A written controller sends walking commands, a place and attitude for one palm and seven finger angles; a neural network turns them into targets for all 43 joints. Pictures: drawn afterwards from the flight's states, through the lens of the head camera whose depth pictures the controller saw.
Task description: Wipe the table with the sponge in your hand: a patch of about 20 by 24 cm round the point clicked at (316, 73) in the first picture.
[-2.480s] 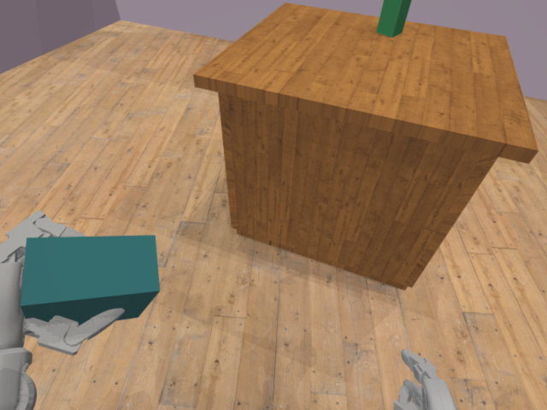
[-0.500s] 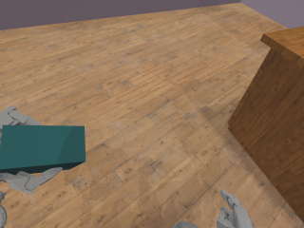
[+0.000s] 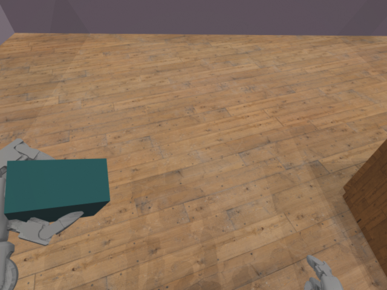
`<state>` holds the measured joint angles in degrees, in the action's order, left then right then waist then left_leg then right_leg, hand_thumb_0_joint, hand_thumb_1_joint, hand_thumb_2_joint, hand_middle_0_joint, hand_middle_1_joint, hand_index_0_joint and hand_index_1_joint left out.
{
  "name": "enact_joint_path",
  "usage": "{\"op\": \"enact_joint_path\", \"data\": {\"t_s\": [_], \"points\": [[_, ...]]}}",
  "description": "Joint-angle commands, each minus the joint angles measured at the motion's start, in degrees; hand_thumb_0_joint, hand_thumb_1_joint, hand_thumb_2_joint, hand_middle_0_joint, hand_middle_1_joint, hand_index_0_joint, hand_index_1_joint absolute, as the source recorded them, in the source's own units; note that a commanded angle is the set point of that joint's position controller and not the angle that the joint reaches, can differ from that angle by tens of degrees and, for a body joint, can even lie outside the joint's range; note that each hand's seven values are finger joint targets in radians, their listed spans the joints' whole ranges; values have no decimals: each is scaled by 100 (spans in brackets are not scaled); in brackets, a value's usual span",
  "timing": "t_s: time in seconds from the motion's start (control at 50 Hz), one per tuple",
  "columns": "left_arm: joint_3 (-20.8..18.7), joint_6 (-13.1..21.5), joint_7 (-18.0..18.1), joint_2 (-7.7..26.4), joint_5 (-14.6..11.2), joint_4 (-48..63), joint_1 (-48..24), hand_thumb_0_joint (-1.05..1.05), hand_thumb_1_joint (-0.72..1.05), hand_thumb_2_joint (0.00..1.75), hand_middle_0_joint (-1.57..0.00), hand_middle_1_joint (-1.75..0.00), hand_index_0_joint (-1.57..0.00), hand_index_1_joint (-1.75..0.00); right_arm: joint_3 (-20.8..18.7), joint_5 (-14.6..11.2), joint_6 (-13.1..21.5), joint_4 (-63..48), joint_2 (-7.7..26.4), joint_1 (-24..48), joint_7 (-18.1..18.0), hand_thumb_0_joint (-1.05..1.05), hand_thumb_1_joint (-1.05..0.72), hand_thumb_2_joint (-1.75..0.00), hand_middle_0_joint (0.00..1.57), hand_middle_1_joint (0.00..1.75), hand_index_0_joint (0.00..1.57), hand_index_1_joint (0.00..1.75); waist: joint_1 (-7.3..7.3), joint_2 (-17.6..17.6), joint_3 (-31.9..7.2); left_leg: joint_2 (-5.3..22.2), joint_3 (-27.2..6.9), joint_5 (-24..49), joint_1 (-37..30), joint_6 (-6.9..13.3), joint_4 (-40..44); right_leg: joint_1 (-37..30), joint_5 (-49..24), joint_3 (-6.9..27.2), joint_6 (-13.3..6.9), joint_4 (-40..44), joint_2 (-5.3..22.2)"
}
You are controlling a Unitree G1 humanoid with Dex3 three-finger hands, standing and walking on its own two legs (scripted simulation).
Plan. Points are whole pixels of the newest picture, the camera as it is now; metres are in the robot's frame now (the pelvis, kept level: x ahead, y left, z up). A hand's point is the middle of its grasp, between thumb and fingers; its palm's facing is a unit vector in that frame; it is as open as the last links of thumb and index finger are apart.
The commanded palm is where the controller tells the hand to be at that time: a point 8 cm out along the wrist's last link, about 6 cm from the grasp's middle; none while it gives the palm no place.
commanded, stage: walk around to get in front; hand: left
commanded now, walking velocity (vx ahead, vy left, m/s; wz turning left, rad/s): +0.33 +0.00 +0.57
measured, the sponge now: (72, 192) +0.22 +0.20 +0.16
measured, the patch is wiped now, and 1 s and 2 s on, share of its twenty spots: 0.00 0.00 0.00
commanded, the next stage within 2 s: none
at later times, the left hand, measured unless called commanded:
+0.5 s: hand (29, 219) +0.18 +0.25 +0.16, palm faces +0.58 -0.68 -0.45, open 10.0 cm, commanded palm +0.11 +0.28 +0.17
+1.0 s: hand (38, 156) +0.27 +0.28 +0.18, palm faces +0.62 -0.63 -0.47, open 10.0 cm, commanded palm +0.21 +0.31 +0.17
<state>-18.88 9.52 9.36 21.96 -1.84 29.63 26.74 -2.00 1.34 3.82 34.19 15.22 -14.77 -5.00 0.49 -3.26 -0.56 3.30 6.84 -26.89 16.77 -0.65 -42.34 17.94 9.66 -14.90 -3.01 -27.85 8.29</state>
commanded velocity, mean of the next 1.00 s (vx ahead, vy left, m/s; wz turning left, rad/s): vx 0.37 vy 0.00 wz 0.28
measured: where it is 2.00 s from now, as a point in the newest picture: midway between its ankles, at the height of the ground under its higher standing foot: (184, 253)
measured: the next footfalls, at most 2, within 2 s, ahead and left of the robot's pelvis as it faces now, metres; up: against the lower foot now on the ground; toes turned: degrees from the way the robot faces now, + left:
left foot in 0.06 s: +0.00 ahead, +0.16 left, +0.00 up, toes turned +9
right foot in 0.36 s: +0.13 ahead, -0.11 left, +0.00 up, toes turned +2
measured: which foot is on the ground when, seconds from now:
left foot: up 0.00-0.04, down 0.06-0.36, up 0.38-0.74, down 0.76-1.00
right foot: down 0.00-0.06, up 0.08-0.34, down 0.36-0.76, up 0.78-1.00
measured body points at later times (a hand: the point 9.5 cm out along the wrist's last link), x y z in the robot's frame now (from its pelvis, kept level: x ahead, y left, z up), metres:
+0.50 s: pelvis +0.02 -0.03 -0.01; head +0.04 -0.06 +0.43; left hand +0.14 +0.28 +0.19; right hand +0.24 -0.20 -0.13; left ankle -0.03 +0.10 -0.65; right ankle +0.09 -0.11 -0.74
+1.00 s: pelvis +0.15 -0.01 -0.01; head +0.18 -0.01 +0.44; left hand +0.24 +0.31 +0.21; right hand +0.36 -0.13 -0.11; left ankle +0.08 +0.13 -0.74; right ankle +0.23 -0.10 -0.72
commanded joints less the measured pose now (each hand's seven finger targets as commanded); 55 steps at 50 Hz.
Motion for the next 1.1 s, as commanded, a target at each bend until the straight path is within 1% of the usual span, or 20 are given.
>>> {"op": "enact_joint_path", "data": {"t_s": [0.0,0.02,0.04,0.06,0.16,0.3,0.32,0.36,0.38,0.48,0.68,0.7,0.74,0.76,0.82,0.98,1.0,1.02,1.04,1.08], "points": [[-608,334,238,702,-119,1360,-506,0,10,130,-120,-160,-120,-160,-30,-26,422,-1010,215,379,-54,0,-90,-90,20,30,20,30,-114,129,-767,-253,188,193,-699,289,1982,-442,1930,1317,4,-87,971],[-499,415,223,652,-132,1579,-778,0,10,130,-120,-160,-120,-160,-40,-37,444,-1077,335,332,-54,0,-90,-90,20,30,20,30,-241,1181,-644,367,-974,-86,-1196,708,2560,497,1987,873,352,-1573,430],[-437,573,202,582,-71,1760,-937,0,10,130,-120,-160,-120,-160,-50,-29,547,-1030,465,437,15,0,-90,-90,20,30,20,30,-186,2693,-234,1774,-3167,892,-1913,1330,2939,2323,2493,431,678,-3332,-436],[-724,734,157,926,146,1666,-1135,0,10,130,-120,-160,-120,-160,-54,-64,608,-801,321,404,82,0,-90,-90,20,30,20,30,-197,2363,-63,2300,-4101,1109,-1725,1758,3016,3028,2339,1180,588,-4104,-140],[-482,642,-20,606,159,1326,-745,0,10,130,-120,-160,-120,-160,-108,-193,639,-629,290,565,186,0,-90,-90,20,30,20,30,-33,1902,372,1064,-1812,18,-13,1188,2864,1547,1173,907,701,-3224,-195],[-438,481,-61,603,136,613,-1085,0,10,130,-120,-160,-120,-160,26,-86,588,-432,242,677,118,0,-90,-90,20,30,20,30,69,1440,119,707,-1282,-305,612,819,1753,-959,1220,297,698,-314,-808],[-429,430,-63,657,153,560,-1122,0,10,130,-120,-160,-120,-160,57,-113,540,-436,136,731,121,0,-90,-90,20,30,20,30,106,776,-75,452,-1104,-259,1111,683,623,-1608,1495,866,507,258,-435],[-912,369,-31,1310,93,528,-1173,0,10,130,-120,-160,-120,-160,-7,-108,479,-588,145,1025,110,0,-90,-90,20,30,20,30,230,-1607,-160,-425,-700,-669,2796,178,-2878,-1977,2406,4654,-588,1706,1940],[-885,430,-39,1200,77,548,-1249,0,10,130,-120,-160,-120,-160,-82,-51,464,-559,204,972,156,0,-90,-90,20,30,20,30,105,-1387,-171,-177,-1071,-133,2517,120,-3403,-1301,3265,4841,-591,1941,1963],[-936,619,-116,1106,48,995,-682,0,10,130,-120,-160,-120,-160,-30,-121,192,-570,183,1111,157,0,-90,-90,20,30,20,30,6,-466,13,218,-586,904,1996,-136,-2790,-589,1927,2090,-397,1692,1299],[-743,530,290,792,20,1308,-545,0,10,130,-120,-160,-120,-160,-132,-90,299,-894,190,626,7,0,-90,-90,20,30,20,30,38,-199,-427,-176,546,1023,-216,109,1345,-867,1271,1299,-284,476,901],[-635,537,272,719,12,1301,-576,0,10,130,-120,-160,-120,-160,-168,-128,299,-908,269,525,-43,0,-90,-90,20,30,20,30,-57,231,-458,-62,312,1055,-805,213,1707,-566,1071,1023,-87,-316,672],[-620,703,275,680,41,1528,-845,0,10,130,-120,-160,-120,-160,-202,-185,319,-971,438,553,6,0,-90,-90,20,30,20,30,-127,2425,-514,1778,-2830,2356,-2341,1220,2423,1698,2313,516,482,-3158,-511],[-697,782,206,913,141,1145,-919,0,10,130,-120,-160,-120,-160,-137,-175,362,-881,359,619,86,0,-90,-90,20,30,20,30,-128,2112,-411,2242,-3594,1849,-1924,1570,2774,2129,2578,1097,379,-3941,-350],[-783,750,81,964,160,1649,-652,0,10,130,-120,-160,-120,-160,-182,-201,409,-737,256,685,161,0,-90,-90,20,30,20,30,-52,1831,-232,1871,-2495,1853,-1547,1526,2467,2463,1862,1360,501,-3898,3],[-924,646,23,801,34,879,-222,0,10,130,-120,-160,-120,-160,-81,-156,449,-619,174,638,122,0,-90,-90,20,30,20,30,51,1126,-511,986,-431,1358,131,660,1238,-1081,606,137,538,-263,-689],[-882,556,16,794,55,697,-216,0,10,130,-120,-160,-120,-160,-75,-197,397,-609,95,627,107,0,-90,-90,20,30,20,30,89,442,-683,650,-74,1060,565,509,53,-1626,804,643,360,106,-391],[-945,509,30,1008,105,685,-463,0,10,130,-120,-160,-120,-160,-50,-213,328,-672,-47,655,130,0,-90,-90,20,30,20,30,75,-1137,-722,48,253,119,1963,252,-1739,-2297,1212,2890,-256,734,987],[-1272,502,69,1338,32,656,-617,0,10,130,-120,-160,-120,-160,-43,-176,363,-753,91,909,141,0,-90,-90,20,30,20,30,190,-1574,-643,-143,-385,-587,2724,143,-2973,-2233,1392,4567,-784,1338,1953],[-1155,637,-25,1239,-34,815,-695,0,10,130,-120,-160,-120,-160,-65,-175,350,-576,157,929,185,0,-90,-90,20,30,20,30,91,-868,-108,292,-867,85,2793,-3,-3616,-1503,1822,4096,-872,1483,1921]]}}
